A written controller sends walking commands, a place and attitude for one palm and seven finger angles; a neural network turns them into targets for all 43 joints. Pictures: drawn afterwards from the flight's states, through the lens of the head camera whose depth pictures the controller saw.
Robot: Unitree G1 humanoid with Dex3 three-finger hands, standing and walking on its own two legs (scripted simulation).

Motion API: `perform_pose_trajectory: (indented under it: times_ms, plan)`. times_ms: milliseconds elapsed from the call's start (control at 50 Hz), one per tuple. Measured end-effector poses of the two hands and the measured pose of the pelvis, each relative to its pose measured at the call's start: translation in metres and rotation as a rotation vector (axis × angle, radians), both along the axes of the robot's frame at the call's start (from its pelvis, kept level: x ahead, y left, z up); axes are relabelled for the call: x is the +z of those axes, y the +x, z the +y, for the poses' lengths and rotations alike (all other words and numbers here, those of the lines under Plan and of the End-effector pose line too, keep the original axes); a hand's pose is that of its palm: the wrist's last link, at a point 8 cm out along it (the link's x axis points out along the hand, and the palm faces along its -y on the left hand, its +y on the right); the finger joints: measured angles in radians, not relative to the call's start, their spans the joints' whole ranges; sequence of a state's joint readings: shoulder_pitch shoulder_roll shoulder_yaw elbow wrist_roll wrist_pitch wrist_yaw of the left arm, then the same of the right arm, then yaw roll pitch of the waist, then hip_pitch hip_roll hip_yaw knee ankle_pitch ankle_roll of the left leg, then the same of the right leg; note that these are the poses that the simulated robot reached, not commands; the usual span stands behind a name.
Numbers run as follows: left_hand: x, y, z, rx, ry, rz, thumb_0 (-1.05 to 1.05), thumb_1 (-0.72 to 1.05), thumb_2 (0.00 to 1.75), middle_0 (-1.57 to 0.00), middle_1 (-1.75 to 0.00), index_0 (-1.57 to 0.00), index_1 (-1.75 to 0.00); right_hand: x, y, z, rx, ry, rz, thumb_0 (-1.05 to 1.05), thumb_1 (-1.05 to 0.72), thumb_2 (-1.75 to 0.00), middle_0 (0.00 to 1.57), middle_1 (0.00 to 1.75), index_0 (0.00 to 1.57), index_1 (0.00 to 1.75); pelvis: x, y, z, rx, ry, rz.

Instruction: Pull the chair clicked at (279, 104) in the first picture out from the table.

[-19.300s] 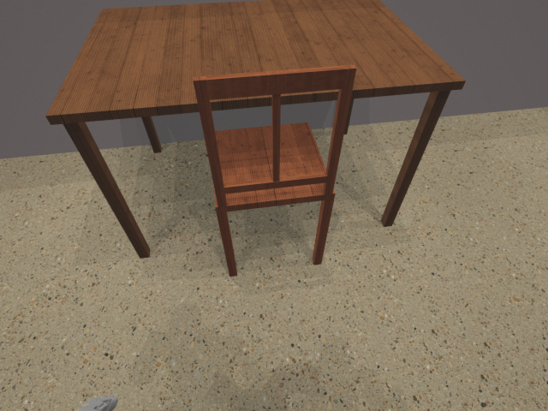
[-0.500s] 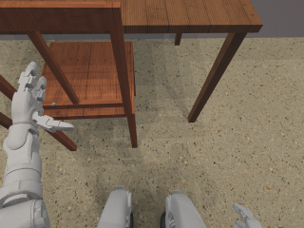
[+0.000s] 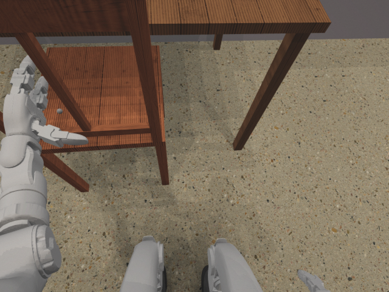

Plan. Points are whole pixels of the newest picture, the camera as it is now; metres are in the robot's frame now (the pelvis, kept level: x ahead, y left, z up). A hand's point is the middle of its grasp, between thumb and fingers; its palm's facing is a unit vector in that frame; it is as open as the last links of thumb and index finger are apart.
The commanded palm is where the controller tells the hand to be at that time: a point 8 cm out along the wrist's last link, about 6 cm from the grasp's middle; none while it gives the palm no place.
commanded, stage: push the fingers through the gap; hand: left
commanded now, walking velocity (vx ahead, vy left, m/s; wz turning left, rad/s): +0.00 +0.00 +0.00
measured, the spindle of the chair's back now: (62, 92) +0.50 +0.27 +0.04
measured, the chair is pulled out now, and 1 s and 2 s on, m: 0.00 0.00 0.02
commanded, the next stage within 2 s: hook a spindle and tug to test in 0.60 s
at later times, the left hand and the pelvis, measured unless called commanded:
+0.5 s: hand (64, 105) +0.47 +0.26 +0.05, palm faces +0.13 -0.99 -0.04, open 16.9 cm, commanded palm +0.45 +0.29 +0.04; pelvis +0.00 +0.00 +0.00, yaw +0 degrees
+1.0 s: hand (65, 103) +0.47 +0.26 +0.05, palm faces +0.14 -0.99 -0.04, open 15.9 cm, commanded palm +0.45 +0.29 +0.04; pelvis -0.01 +0.00 +0.00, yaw +0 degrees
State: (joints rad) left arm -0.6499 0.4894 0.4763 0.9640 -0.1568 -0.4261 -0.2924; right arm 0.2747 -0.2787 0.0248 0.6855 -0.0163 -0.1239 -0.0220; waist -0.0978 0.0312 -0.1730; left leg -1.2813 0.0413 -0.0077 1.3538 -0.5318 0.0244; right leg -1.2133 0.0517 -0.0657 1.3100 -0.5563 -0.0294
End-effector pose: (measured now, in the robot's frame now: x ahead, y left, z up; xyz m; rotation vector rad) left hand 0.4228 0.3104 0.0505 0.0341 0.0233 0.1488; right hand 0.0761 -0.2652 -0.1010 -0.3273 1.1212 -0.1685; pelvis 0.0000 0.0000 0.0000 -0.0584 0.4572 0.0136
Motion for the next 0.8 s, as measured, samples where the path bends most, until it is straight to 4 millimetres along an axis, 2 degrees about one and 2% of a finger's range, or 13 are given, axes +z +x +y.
perform_pose_trajectory:
  times_ms: [120,340,540,700,800]
  plan:
    - [0.000,0.003,0.003,-0.014,0.008,0.004,-0.01,-0.50,0.30,-0.06,-0.08,-0.06,-0.08,-0.001,-0.007,0.002,0.003,0.001,0.034,0.01,-0.90,-0.90,0.21,0.30,0.20,0.30,-0.001,-0.001,0.002,0.007,-0.006,0.000]
    - [-0.003,0.023,-0.003,-0.023,0.002,-0.008,-0.01,-0.50,0.30,-0.06,-0.08,-0.06,-0.08,-0.001,-0.020,-0.002,-0.015,-0.022,0.064,0.01,-0.90,-0.90,0.21,0.30,0.20,0.30,-0.004,-0.004,0.003,0.004,-0.014,0.021]
    - [-0.001,0.015,-0.002,-0.006,-0.004,0.015,-0.01,-0.50,0.30,-0.07,-0.08,-0.07,-0.08,0.000,-0.027,0.001,-0.032,0.000,0.088,0.01,-0.90,-0.90,0.21,0.30,0.20,0.30,0.000,-0.003,0.001,-0.002,-0.008,0.009]
    - [0.003,0.013,0.001,-0.010,0.017,-0.016,-0.01,-0.50,0.30,-0.06,-0.08,-0.06,-0.08,-0.001,-0.024,-0.001,-0.023,-0.004,0.081,0.01,-0.90,-0.90,0.21,0.30,0.20,0.30,-0.001,-0.005,0.000,0.003,-0.011,0.007]
    - [0.000,0.011,-0.003,-0.027,0.002,0.013,-0.01,-0.50,0.30,-0.07,-0.11,-0.07,-0.11,0.000,-0.020,-0.002,-0.018,-0.006,0.073,0.01,-0.90,-0.90,0.21,0.30,0.20,0.30,-0.001,-0.005,-0.001,0.006,-0.010,0.005]
